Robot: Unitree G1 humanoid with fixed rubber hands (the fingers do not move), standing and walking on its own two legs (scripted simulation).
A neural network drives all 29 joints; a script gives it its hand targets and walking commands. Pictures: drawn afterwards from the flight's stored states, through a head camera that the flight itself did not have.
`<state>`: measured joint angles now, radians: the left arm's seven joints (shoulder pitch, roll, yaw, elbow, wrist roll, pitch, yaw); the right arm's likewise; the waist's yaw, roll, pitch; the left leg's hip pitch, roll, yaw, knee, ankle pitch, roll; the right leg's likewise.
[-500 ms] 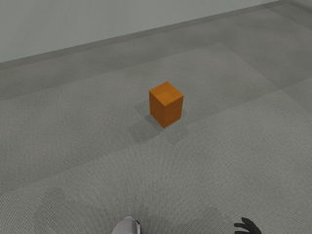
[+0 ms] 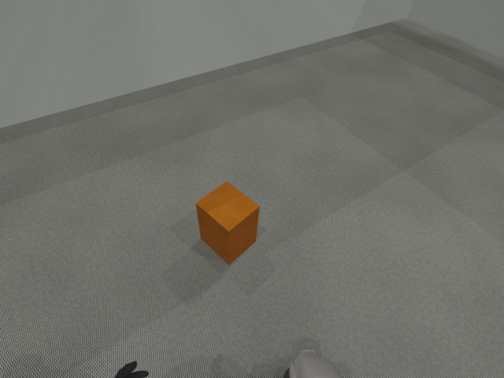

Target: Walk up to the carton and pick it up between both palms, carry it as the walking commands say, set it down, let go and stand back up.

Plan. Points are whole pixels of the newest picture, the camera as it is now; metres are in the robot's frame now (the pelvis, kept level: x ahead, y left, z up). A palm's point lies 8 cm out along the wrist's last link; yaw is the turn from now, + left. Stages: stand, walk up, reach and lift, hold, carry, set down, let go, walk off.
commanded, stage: walk up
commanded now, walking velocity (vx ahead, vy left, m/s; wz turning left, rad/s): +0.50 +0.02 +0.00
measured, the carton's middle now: (228, 223) +0.84 +0.01 -0.65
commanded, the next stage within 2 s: none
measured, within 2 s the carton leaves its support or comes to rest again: neither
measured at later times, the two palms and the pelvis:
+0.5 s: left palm out of the picture +0.16 +0.21 -0.13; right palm (348, 256) +0.38 -0.24 -0.13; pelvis +0.24 -0.01 +0.00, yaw +1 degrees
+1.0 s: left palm (131, 235) +0.47 +0.25 -0.14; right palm (347, 273) +0.34 -0.23 -0.13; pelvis +0.39 +0.01 +0.00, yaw -1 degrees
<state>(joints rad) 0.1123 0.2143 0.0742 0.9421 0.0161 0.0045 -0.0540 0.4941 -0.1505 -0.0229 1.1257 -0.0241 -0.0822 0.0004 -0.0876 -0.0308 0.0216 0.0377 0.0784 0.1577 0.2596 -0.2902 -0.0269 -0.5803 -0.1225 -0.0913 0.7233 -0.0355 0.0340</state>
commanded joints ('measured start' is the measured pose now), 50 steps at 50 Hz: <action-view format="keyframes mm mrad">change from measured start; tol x32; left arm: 1 -80 15 -5 -88 -3 -42 0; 7 480 311 84 55 26 -88 61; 50 124 -2 -1 14 9 -12 32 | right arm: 1 28 -152 -44 -37 -3 -15 -12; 25 -387 -65 -19 -204 4 57 58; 30 46 -337 -104 -85 -9 5 -1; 50 -132 -179 -65 -87 -1 38 -6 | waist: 1 30 241 77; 6 239 -323 -302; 25 128 -216 39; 30 -31 413 -233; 33 45 36 -145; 50 93 253 26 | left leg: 1 -86 165 -66 -85 228 120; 4 -171 137 -8 215 463 100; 6 -571 5 -5 800 -218 33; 9 -662 39 -183 1069 -114 24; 27 -171 -25 14 238 192 -17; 31 59 469 -501 47 626 185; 50 -347 158 -106 -40 -122 109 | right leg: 1 107 27 -47 -148 -89 -15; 6 947 -298 356 -325 -96 -147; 25 373 -124 -1 -513 -131 -121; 33 48 -3 86 472 -440 0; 50 357 62 -78 -183 -217 20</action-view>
